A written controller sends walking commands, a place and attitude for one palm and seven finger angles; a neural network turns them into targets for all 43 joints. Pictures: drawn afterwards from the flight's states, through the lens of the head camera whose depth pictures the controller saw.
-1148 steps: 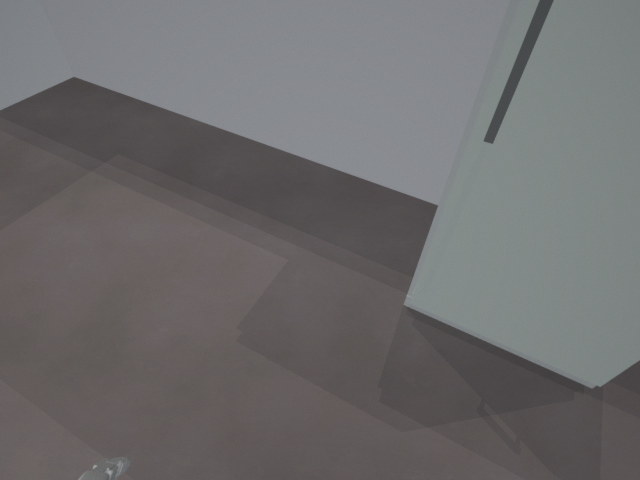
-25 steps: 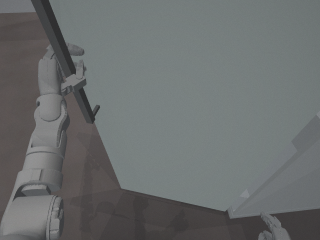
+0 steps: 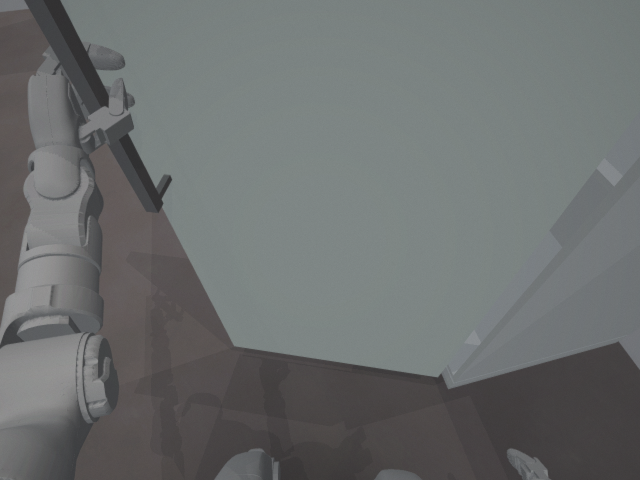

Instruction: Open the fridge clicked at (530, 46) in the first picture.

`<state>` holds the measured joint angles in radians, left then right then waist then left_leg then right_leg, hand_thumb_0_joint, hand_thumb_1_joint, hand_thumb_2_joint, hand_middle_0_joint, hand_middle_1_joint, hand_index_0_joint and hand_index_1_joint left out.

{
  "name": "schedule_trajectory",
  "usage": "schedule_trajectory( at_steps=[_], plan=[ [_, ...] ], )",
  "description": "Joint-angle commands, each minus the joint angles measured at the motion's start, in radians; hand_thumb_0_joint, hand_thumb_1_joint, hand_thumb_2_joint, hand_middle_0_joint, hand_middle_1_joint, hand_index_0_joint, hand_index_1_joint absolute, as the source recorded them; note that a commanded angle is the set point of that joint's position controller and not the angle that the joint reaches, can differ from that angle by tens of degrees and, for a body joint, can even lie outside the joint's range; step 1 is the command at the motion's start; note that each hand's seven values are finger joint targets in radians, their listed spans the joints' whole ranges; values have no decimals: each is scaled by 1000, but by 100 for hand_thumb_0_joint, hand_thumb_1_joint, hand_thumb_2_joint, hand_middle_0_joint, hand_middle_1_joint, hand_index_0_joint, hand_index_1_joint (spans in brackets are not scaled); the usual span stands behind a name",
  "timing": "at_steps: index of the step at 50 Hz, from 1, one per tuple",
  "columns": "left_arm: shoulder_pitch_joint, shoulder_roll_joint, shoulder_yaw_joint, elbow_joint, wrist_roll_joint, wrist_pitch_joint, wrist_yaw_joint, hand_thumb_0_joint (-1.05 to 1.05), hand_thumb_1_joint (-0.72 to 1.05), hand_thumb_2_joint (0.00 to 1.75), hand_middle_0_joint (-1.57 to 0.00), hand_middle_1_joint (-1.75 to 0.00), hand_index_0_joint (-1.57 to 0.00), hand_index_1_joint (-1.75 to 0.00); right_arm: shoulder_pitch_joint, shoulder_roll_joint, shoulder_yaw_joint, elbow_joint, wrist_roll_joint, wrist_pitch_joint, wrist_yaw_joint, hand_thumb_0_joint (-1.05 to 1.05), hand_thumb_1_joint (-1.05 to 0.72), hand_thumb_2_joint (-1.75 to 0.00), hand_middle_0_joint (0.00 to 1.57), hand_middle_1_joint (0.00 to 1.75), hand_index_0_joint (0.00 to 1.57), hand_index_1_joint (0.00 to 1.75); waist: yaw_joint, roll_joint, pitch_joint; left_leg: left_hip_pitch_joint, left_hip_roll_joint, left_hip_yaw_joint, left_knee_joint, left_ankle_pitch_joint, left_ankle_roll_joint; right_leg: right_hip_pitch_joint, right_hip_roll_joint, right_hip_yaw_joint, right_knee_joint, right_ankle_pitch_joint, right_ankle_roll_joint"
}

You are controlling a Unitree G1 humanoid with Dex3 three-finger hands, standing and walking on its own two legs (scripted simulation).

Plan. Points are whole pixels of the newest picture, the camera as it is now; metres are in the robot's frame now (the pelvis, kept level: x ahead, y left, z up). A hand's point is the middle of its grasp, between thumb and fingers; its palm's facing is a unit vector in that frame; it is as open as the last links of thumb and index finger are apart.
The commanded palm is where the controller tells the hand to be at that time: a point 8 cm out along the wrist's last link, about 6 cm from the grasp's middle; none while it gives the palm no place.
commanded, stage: stop walking and hold the door back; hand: left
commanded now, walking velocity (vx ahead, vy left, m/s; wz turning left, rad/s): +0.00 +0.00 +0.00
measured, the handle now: (108, 92) +0.50 +0.24 +0.22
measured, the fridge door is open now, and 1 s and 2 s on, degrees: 67 67 67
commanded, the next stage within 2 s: loosen the grip on the handle in 0.34 s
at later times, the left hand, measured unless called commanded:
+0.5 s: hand (109, 125) +0.45 +0.22 +0.21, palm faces +0.21 -0.94 -0.28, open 5.9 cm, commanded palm +0.40 +0.28 +0.20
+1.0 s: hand (115, 124) +0.46 +0.22 +0.20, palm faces +0.28 -0.94 -0.21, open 14.0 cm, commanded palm +0.42 +0.27 +0.21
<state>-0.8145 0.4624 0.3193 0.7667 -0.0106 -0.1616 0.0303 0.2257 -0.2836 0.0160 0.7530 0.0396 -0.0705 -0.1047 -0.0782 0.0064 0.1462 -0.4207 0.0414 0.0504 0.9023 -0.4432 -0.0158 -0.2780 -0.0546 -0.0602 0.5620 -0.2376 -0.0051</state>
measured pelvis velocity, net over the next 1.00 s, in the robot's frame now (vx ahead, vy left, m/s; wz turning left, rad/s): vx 0.02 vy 0.01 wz -0.04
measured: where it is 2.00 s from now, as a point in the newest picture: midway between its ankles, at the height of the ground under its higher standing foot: outside the picture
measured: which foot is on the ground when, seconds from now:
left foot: up 0.00-0.08, down 0.10-1.00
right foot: down 0.00-1.00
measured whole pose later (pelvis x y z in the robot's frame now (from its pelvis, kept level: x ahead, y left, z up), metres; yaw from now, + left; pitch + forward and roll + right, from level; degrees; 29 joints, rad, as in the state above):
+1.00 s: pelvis +0.02 +0.01 +0.00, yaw -3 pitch +3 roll +0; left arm -0.60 0.44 0.33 0.56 0.02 -0.20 0.03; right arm 0.36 -0.26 -0.04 0.76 0.00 -0.09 -0.04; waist -0.06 0.00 0.01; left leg -0.36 0.08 0.09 0.53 -0.21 -0.01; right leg -0.28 -0.01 -0.05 0.53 -0.29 -0.01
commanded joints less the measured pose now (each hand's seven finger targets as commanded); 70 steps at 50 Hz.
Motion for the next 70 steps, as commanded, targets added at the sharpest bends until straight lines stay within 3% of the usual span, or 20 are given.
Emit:
schedule_trajectory(
  at_steps=[1,3,6,9,15,21,22,23,24,25,27,30,33,37,41,42,48,55,60,70],
  plan=[
    [-271,342,117,-279,-15,-60,40,0,90,90,-45,-140,-45,-140,-32,-97,-28,-147,-16,-47,-10,0,-90,-90,20,30,20,30,79,-179,-386,144,-18,50,-263,191,-9,162,-159,88,-158,230,-88],
    [-273,288,69,-370,-21,-70,38,0,90,90,-45,-140,-45,-140,-30,-105,-37,-156,-14,-44,-6,0,-90,-90,20,30,20,30,61,-87,-397,272,-1,38,-430,350,-9,126,-124,54,-103,180,-47],
    [-245,205,23,-465,-33,-80,29,0,90,90,-45,-140,-45,-140,-55,-138,-56,-202,2,-36,13,0,-90,-90,20,30,20,30,88,152,-403,266,210,-198,-511,517,87,70,40,14,32,-21,25],
    [-267,174,-17,-515,-14,-85,29,0,90,90,-45,-140,-45,-140,-67,-109,-44,-202,-19,-41,16,0,-90,-90,20,30,20,30,82,267,-350,225,274,-240,-549,557,140,46,39,22,103,-188,26],
    [-242,172,-35,-518,-9,-57,38,0,90,90,-45,-140,-45,-140,-35,-99,-48,-200,-11,-41,14,0,-90,-90,20,30,20,30,63,58,-465,245,96,-19,-326,478,13,178,-91,121,-102,378,-13],
    [-318,125,-87,-419,-28,-30,43,0,90,90,-45,-140,-45,-140,-55,-97,-33,-178,-6,-34,0,0,-90,-90,20,30,20,30,69,-25,-455,295,120,-67,-381,464,34,92,-46,77,-88,227,17],
    [-974,770,354,-521,131,-87,89,0,90,90,-45,-140,-45,-140,49,-61,-17,-215,10,-68,18,0,-90,-90,20,30,20,30,85,186,-435,305,63,-49,-534,160,36,95,-12,98,-97,-170,33],
    [-674,398,119,-173,172,12,3,0,78,84,-45,-140,-45,-140,55,-69,-95,-121,-77,-105,38,0,-90,-90,20,30,20,30,25,-37,-612,261,-14,-19,-452,416,20,27,49,34,-74,139,-43],
    [-514,262,87,-213,79,9,11,0,66,78,-45,-140,-45,-140,105,-96,-88,-150,-44,-103,47,0,-90,-90,20,30,20,30,-11,-175,-552,271,0,-43,-429,439,40,11,80,3,-80,173,-17],
    [-468,253,103,-230,61,1,-9,0,54,73,-45,-140,-45,-140,98,-116,-83,-147,-47,-107,52,0,-90,-90,20,30,20,30,11,-197,-588,302,10,-47,-440,416,35,12,74,19,-83,172,-11],
    [-372,261,148,-213,-28,-36,-52,0,30,61,-45,-140,-45,-140,54,-108,-75,-156,-42,-110,50,0,-90,-90,20,30,20,30,65,-76,-491,310,0,-51,-459,337,35,14,81,28,-116,84,-23],
    [-437,138,-56,-241,32,-85,-50,0,-7,43,-45,-140,-45,-140,38,-94,-59,-160,-43,-107,74,0,-90,-90,20,30,20,30,29,164,-311,245,-9,-45,-454,106,27,-127,68,40,-117,-76,-26],
    [-303,179,-27,-247,95,-93,3,0,-43,26,-44,-138,-44,-138,61,-110,-73,-187,-43,-95,88,0,-90,-90,20,30,20,30,41,113,-319,189,-14,-47,-449,132,37,-104,70,31,-106,-64,-32],
    [-277,150,-25,-285,21,-77,-21,0,-55,20,-38,-132,-38,-132,73,-126,-90,-182,-28,-77,76,0,-90,-90,20,30,20,30,25,-57,-391,206,-18,-32,-430,171,51,-62,72,40,-128,-72,-15],
    [-297,190,12,-403,-10,-91,-27,0,-55,20,-33,-125,-33,-125,76,-128,-104,-154,-23,-65,62,0,-90,-90,20,30,20,30,37,5,-429,249,-18,-19,-423,233,50,-34,75,56,-137,-28,-13],
    [-399,339,112,-443,0,-110,-7,0,-55,20,-32,-123,-32,-123,83,-142,-99,-135,-29,-62,51,0,-90,-90,20,30,20,30,33,23,-452,255,-18,-23,-421,261,52,-17,76,60,-135,-2,-12],
    [-239,268,72,-483,24,-124,21,0,-55,20,-25,-115,-25,-115,98,-119,-98,-113,-40,-56,54,0,-90,-90,20,30,20,30,46,124,-498,302,-24,-2,-400,455,47,49,80,53,-101,217,-16],
    [-73,241,107,-532,-54,-48,-49,0,-55,20,-25,-115,-25,-115,63,-115,-95,-129,-20,-38,39,0,-90,-90,20,30,20,30,63,-15,-460,283,-24,8,-407,508,49,105,77,43,-96,351,2],
    [-122,274,123,-452,-44,-6,-60,0,-55,20,-25,-115,-25,-115,53,-115,-82,-116,-20,-30,23,0,-90,-90,20,30,20,30,44,-22,-380,246,-27,11,-403,447,49,45,69,48,-107,294,11],
    [-199,348,156,-414,-68,-82,-155,0,-55,20,-25,-115,-25,-115,66,-117,-79,-123,-17,-29,11,0,-90,-90,20,30,20,30,37,38,-448,260,-31,1,-359,463,43,33,71,59,-79,308,7]
  ],
)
